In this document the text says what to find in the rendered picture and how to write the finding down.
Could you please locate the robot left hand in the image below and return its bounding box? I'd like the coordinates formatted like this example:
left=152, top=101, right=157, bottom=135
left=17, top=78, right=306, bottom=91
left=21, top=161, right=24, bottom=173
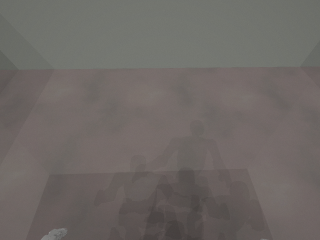
left=41, top=228, right=68, bottom=240

